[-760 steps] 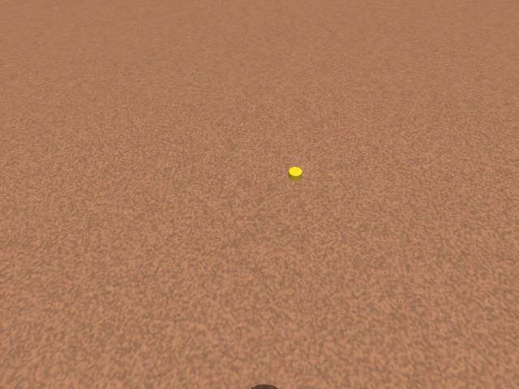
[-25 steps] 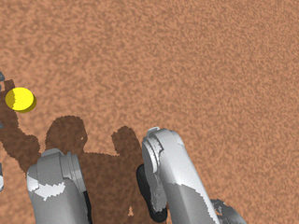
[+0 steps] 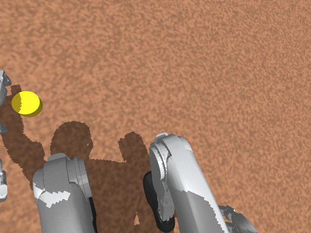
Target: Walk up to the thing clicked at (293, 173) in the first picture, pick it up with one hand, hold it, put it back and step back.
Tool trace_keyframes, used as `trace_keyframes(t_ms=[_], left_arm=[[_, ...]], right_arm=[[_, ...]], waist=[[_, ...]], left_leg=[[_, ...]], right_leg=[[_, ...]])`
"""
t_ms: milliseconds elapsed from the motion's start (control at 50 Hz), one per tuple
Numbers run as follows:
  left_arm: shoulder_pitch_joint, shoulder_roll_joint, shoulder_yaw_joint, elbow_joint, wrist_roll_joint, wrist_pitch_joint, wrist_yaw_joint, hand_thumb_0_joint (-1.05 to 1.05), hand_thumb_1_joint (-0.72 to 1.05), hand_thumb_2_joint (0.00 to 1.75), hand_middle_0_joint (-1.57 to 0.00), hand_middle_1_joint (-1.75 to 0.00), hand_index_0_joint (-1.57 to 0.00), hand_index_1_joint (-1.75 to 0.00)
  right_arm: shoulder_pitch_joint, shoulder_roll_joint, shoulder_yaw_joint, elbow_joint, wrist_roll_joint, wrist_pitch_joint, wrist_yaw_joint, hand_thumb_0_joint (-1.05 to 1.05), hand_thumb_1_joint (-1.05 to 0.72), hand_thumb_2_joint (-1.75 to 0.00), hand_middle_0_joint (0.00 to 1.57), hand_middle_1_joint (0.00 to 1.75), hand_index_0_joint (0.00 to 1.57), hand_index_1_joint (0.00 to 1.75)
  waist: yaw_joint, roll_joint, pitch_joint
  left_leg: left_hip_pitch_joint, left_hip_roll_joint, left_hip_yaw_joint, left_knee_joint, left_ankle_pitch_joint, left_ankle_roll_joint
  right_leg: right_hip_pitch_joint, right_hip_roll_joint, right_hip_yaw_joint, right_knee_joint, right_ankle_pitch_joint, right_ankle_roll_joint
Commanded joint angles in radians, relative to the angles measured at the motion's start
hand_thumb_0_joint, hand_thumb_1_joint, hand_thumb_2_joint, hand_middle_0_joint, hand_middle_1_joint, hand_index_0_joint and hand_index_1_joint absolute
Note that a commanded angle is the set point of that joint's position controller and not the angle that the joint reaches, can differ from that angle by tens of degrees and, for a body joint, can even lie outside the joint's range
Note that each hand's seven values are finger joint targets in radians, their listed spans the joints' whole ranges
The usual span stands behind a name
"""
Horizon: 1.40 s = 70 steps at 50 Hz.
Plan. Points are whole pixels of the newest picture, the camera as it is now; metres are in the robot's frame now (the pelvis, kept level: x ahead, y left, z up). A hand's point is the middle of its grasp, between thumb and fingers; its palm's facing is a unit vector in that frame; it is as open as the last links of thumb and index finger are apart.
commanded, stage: approach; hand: left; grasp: from above
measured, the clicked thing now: (27, 104) +0.49 +0.30 -0.30
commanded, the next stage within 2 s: close in in 0.76 s
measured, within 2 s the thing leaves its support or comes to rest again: neither
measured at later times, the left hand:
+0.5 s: hand (17, 86) +0.50 +0.28 -0.17, palm faces -0.35 -0.07 -0.93, open 13.7 cm
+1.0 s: hand (12, 101) +0.47 +0.30 -0.19, palm faces -0.47 -0.10 -0.88, open 13.8 cm
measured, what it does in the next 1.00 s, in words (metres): stands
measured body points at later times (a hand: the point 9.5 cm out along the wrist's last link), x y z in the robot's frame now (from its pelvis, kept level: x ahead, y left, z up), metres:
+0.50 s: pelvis +0.00 +0.00 -0.01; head +0.25 +0.09 +0.36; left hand +0.52 +0.28 -0.12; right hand +0.04 -0.26 -0.09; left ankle +0.08 +0.13 -0.29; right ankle +0.10 -0.11 -0.29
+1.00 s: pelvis +0.00 +0.00 +0.00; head +0.25 +0.10 +0.36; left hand +0.49 +0.30 -0.14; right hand +0.05 -0.26 -0.09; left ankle +0.08 +0.13 -0.29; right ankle +0.10 -0.11 -0.29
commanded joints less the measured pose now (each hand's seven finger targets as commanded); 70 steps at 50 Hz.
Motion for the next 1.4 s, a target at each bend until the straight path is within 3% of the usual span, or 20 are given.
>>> trace_keyframes(t_ms=[0, 60, 100, 180, 240, 320, 420, 540, 600, 640, 760, 820, 880, 940, 1060, 1200, 1260, 1320, 1360, 1380], left_arm=[[-0.305, 0.23, 0.021, -0.116, -0.014, 0.002, 0.055, 0.0, -0.4, 0.87, -0.21, -0.92, -0.22, -0.91], [-0.307, 0.245, 0.029, -0.107, -0.009, 0.003, 0.058, 0.0, -0.43, 0.92, -0.24, -0.87, -0.21, -0.91], [-0.288, 0.235, 0.023, -0.082, -0.005, 0.008, 0.059, 0.0, -0.41, 0.88, -0.15, -0.99, -0.18, -0.96], [-0.372, 0.174, -0.032, -0.063, -0.01, 0.002, 0.062, 0.0, -0.46, 0.92, -0.12, -1.0, -0.14, -0.98], [-0.46, 0.156, -0.054, -0.103, -0.006, -0.003, 0.073, 0.0, -0.46, 0.92, -0.11, -1.03, -0.14, -1.01], [-0.509, 0.198, -0.037, -0.143, 0.011, 0.017, 0.111, 0.0, -0.47, 0.94, -0.1, -1.03, -0.13, -1.0], [-0.437, 0.214, -0.003, -0.015, 0.022, 0.105, 0.137, 0.0, -0.49, 0.94, -0.09, -1.04, -0.12, -1.01], [-0.323, 0.177, -0.028, 0.099, -0.056, 0.179, 0.071, 0.0, -0.54, 0.98, -0.07, -1.04, -0.08, -1.03], [-0.374, 0.242, -0.007, -0.029, -0.087, 0.158, 0.024, 0.0, -0.54, 1.0, -0.08, -1.05, -0.09, -1.04], [-0.409, 0.269, 0.002, -0.107, -0.09, 0.133, 0.002, 0.0, -0.54, 1.0, -0.08, -1.05, -0.09, -1.04], [-0.399, 0.189, -0.023, -0.153, -0.06, 0.062, -0.027, 0.0, -0.55, 0.99, -0.07, -1.05, -0.08, -1.04], [-0.365, 0.135, -0.056, -0.125, -0.056, 0.044, -0.019, 0.0, -0.53, 1.03, -0.08, -1.07, -0.09, -1.07], [-0.399, 0.154, -0.051, -0.136, -0.044, 0.032, 0.006, 0.0, -0.51, 1.03, -0.08, -1.1, -0.1, -1.07], [-0.384, 0.139, -0.064, -0.055, -0.025, 0.036, 0.035, 0.0, -0.5, 1.02, -0.07, -1.1, -0.1, -1.07], [-0.439, 0.204, -0.026, -0.024, 0.006, 0.039, 0.104, 0.0, -0.51, 0.99, -0.06, -1.04, -0.07, -1.03], [-0.447, 0.209, -0.038, 0.115, 0.014, 0.041, 0.154, 0.0, -0.5, 0.97, -0.06, -1.05, -0.07, -1.03], [-0.46, 0.275, -0.01, 0.1, 0.004, 0.037, 0.177, 0.0, -0.51, 0.97, -0.07, -1.03, -0.07, -1.02], [-0.435, 0.264, -0.023, 0.145, -0.001, 0.039, 0.193, 0.0, -0.52, 0.97, -0.06, -1.02, -0.07, -1.01], [-0.457, 0.331, 0.008, 0.085, 0.0, 0.031, 0.204, 0.0, -0.53, 0.97, -0.06, -1.01, -0.07, -1.0], [-0.428, 0.302, -0.007, 0.128, -0.004, 0.037, 0.204, 0.0, -0.53, 0.97, -0.06, -1.02, -0.07, -1.01]], right_arm=[[0.2, -0.265, -0.084, 0.0, -0.003, -0.006, -0.007, 0.0, -0.91, -0.9, 0.2, 0.3, 0.2, 0.3], [0.2, -0.27, -0.083, -0.002, -0.006, -0.007, -0.008, 0.0, -0.91, -0.9, 0.2, 0.3, 0.2, 0.3], [0.196, -0.266, -0.081, -0.005, -0.007, -0.005, -0.007, 0.0, -0.9, -0.89, 0.2, 0.3, 0.2, 0.3], [0.213, -0.266, -0.069, 0.006, -0.014, -0.013, -0.005, 0.0, -0.9, -0.89, 0.2, 0.3, 0.2, 0.3], [0.227, -0.275, -0.069, 0.014, -0.019, -0.024, -0.007, 0.0, -0.9, -0.89, 0.2, 0.3, 0.2, 0.3], [0.232, -0.282, -0.064, 0.013, -0.024, -0.033, -0.005, 0.0, -0.9, -0.89, 0.2, 0.3, 0.2, 0.3], [0.226, -0.283, -0.052, -0.012, -0.021, -0.021, 0.005, 0.0, -0.9, -0.89, 0.2, 0.3, 0.2, 0.3], [0.217, -0.277, -0.034, -0.036, 0.005, -0.012, 0.011, 0.0, -0.9, -0.89, 0.2, 0.3, 0.2, 0.3], [0.216, -0.274, -0.032, -0.049, 0.01, -0.009, 0.01, 0.0, -0.9, -0.89, 0.2, 0.3, 0.2, 0.3], [0.227, -0.275, -0.035, -0.048, 0.011, -0.005, 0.008, 0.0, -0.9, -0.89, 0.2, 0.3, 0.2, 0.3], [0.255, -0.278, -0.059, -0.035, 0.004, -0.002, -0.007, 0.0, -0.9, -0.89, 0.2, 0.3, 0.2, 0.3], [0.256, -0.269, -0.063, -0.024, 0.005, -0.002, -0.006, 0.0, -0.9, -0.89, 0.2, 0.3, 0.2, 0.3], [0.266, -0.275, -0.061, -0.018, 0.0, -0.003, -0.006, 0.0, -0.9, -0.89, 0.2, 0.3, 0.2, 0.3], [0.254, -0.279, -0.052, -0.014, -0.004, -0.004, -0.005, 0.0, -0.9, -0.89, 0.2, 0.3, 0.2, 0.3], [0.237, -0.288, -0.031, -0.016, -0.022, -0.023, 0.002, 0.0, -0.89, -0.9, 0.2, 0.3, 0.2, 0.3], [0.209, -0.311, -0.003, -0.028, -0.041, -0.065, 0.014, 0.0, -0.9, -0.9, 0.2, 0.3, 0.2, 0.3], [0.209, -0.321, 0.012, -0.036, -0.048, -0.08, 0.015, 0.0, -0.9, -0.9, 0.2, 0.3, 0.2, 0.3], [0.204, -0.327, 0.031, -0.038, -0.057, -0.098, 0.026, 0.0, -0.9, -0.9, 0.2, 0.3, 0.2, 0.3], [0.206, -0.337, 0.036, -0.04, -0.057, -0.101, 0.027, 0.0, -0.9, -0.9, 0.2, 0.3, 0.2, 0.3], [0.196, -0.331, 0.04, -0.038, -0.059, -0.109, 0.031, 0.0, -0.9, -0.9, 0.2, 0.3, 0.2, 0.3]], waist=[[-0.013, 0.38, -0.644], [-0.015, 0.367, -0.638], [-0.007, 0.377, -0.651], [-0.07, 0.351, -0.607], [-0.089, 0.396, -0.627], [-0.077, 0.476, -0.684], [-0.056, 0.464, -0.672], [-0.048, 0.302, -0.596], [-0.04, 0.299, -0.675], [-0.042, 0.325, -0.708], [-0.077, 0.352, -0.636], [-0.071, 0.356, -0.619], [-0.065, 0.395, -0.657], [-0.077, 0.388, -0.608], [-0.084, 0.412, -0.605], [-0.137, 0.373, -0.525], [-0.127, 0.386, -0.564], [-0.147, 0.365, -0.521], [-0.124, 0.409, -0.598], [-0.131, 0.414, -0.569]], left_leg=[[0.523, -0.001, 0.097, -0.233, 0.165, 0.029], [0.521, 0.0, 0.09, -0.238, 0.145, 0.029], [0.531, -0.002, 0.093, -0.236, 0.16, 0.028], [0.497, 0.002, 0.083, -0.218, 0.146, 0.033], [0.539, 0.006, 0.075, -0.222, 0.137, 0.025], [0.578, 0.008, 0.081, -0.226, 0.16, 0.015], [0.547, 0.005, 0.097, -0.234, 0.19, 0.022], [0.395, 0.001, 0.105, -0.221, 0.153, 0.055], [0.399, 0.004, 0.1, -0.218, 0.163, 0.057], [0.409, 0.007, 0.098, -0.209, 0.176, 0.05], [0.446, 0.0, 0.091, -0.203, 0.127, 0.03], [0.469, 0.002, 0.086, -0.221, 0.121, 0.027], [0.516, 0.0, 0.082, -0.233, 0.156, 0.023], [0.526, 0.003, 0.078, -0.226, 0.183, 0.024], [0.529, 0.007, 0.081, -0.213, 0.198, 0.025], [0.473, 0.01, 0.07, -0.197, 0.113, 0.033], [0.476, 0.014, 0.07, -0.182, 0.131, 0.034], [0.448, 0.015, 0.069, -0.169, 0.117, 0.037], [0.489, 0.02, 0.065, -0.166, 0.158, 0.032], [0.493, 0.021, 0.063, -0.157, 0.161, 0.03]], right_leg=[[0.283, 0.014, -0.063, -0.238, 0.257, -0.058], [0.278, 0.016, -0.07, -0.24, 0.234, -0.059], [0.288, 0.016, -0.068, -0.233, 0.247, -0.06], [0.278, 0.02, -0.069, -0.241, 0.248, -0.056], [0.256, 0.02, -0.078, -0.235, 0.239, -0.059], [0.264, 0.02, -0.08, -0.222, 0.258, -0.063], [0.266, 0.023, -0.076, -0.219, 0.291, -0.066], [0.334, 0.034, -0.049, -0.253, 0.265, -0.054], [0.422, 0.035, -0.035, -0.257, 0.266, -0.049], [0.443, 0.035, -0.025, -0.252, 0.263, -0.053], [0.342, 0.027, -0.054, -0.262, 0.205, -0.066], [0.319, 0.028, -0.065, -0.255, 0.207, -0.066], [0.318, 0.024, -0.08, -0.243, 0.249, -0.062], [0.284, 0.026, -0.09, -0.233, 0.278, -0.061], [0.295, 0.028, -0.085, -0.222, 0.301, -0.058], [0.263, 0.03, -0.093, -0.215, 0.225, -0.058], [0.318, 0.033, -0.085, -0.222, 0.239, -0.053], [0.321, 0.036, -0.087, -0.218, 0.235, -0.049], [0.363, 0.038, -0.091, -0.213, 0.27, -0.05], [0.337, 0.037, -0.097, -0.193, 0.276, -0.053]])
